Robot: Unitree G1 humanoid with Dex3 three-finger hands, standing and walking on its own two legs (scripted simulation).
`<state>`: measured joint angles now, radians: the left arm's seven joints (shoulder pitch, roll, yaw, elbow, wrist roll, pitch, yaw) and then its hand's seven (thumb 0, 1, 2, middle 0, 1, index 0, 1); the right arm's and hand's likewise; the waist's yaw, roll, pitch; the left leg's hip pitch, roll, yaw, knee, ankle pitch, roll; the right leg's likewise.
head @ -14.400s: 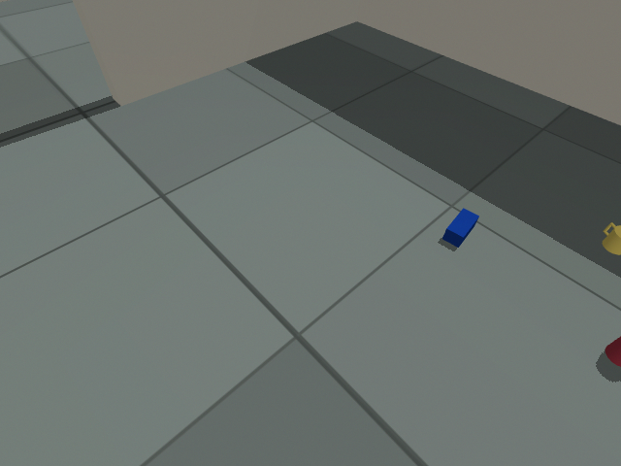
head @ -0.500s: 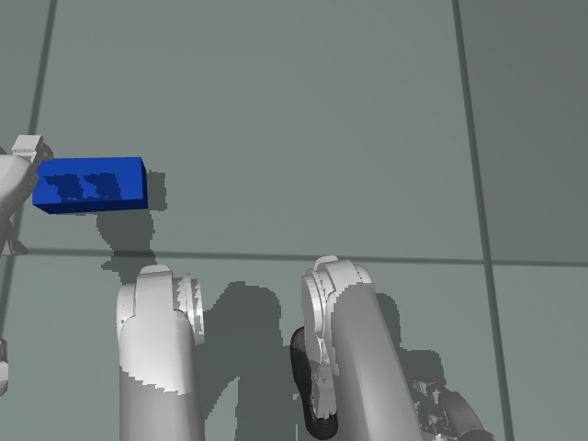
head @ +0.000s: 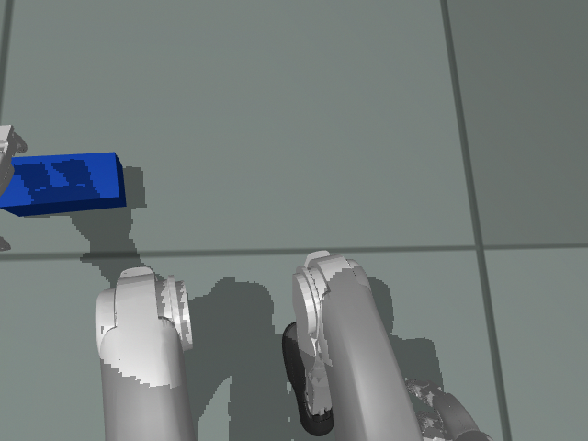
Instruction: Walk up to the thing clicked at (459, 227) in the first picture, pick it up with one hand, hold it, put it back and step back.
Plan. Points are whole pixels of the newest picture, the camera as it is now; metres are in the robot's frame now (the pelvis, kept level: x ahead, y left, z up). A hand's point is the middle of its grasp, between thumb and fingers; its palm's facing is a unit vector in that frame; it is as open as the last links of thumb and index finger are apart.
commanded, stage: rise first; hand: left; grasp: from above
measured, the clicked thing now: (67, 184) +0.48 +0.31 -0.29
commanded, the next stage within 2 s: approach in 1.48 s
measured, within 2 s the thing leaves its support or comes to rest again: neither
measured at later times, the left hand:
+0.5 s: hand (1, 195) +0.42 +0.35 -0.18, palm faces -0.43 -0.08 -0.90, open 14.1 cm
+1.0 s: hand out of the picture +0.43 +0.36 -0.17, palm faces -0.45 -0.08 -0.89, open 14.2 cm
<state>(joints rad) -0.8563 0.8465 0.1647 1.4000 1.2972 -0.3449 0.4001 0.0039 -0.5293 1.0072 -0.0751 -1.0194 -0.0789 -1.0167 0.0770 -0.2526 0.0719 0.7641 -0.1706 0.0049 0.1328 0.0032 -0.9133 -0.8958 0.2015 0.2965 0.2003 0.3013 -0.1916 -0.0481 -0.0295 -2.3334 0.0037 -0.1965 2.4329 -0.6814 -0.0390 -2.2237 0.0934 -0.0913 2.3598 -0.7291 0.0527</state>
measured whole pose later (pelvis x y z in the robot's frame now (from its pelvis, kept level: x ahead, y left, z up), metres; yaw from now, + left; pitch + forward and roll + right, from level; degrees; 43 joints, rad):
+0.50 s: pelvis +0.00 +0.00 +0.00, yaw -1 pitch +32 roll -10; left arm -0.90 0.86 0.15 1.44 1.31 -0.32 0.43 0.00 -0.54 1.02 -0.08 -1.03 -0.08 -1.03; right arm 0.08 -0.25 0.10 0.75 -0.17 -0.02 0.14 0.00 -0.92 -0.90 0.20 0.30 0.20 0.30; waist -0.22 -0.06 -0.02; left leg -2.35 0.00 -0.20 2.45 -0.68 -0.03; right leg -2.23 0.09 -0.10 2.36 -0.73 0.06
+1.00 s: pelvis +0.00 +0.00 +0.00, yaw -1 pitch +32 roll -11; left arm -0.89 0.88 0.13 1.40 1.29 -0.33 0.36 0.00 -0.56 1.03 -0.08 -1.03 -0.08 -1.04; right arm 0.10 -0.26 0.11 0.73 -0.16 0.00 0.15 0.00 -0.92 -0.90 0.20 0.30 0.20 0.30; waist -0.22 -0.05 -0.01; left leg -2.34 0.00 -0.21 2.44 -0.67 -0.03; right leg -2.21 0.09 -0.10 2.35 -0.72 0.06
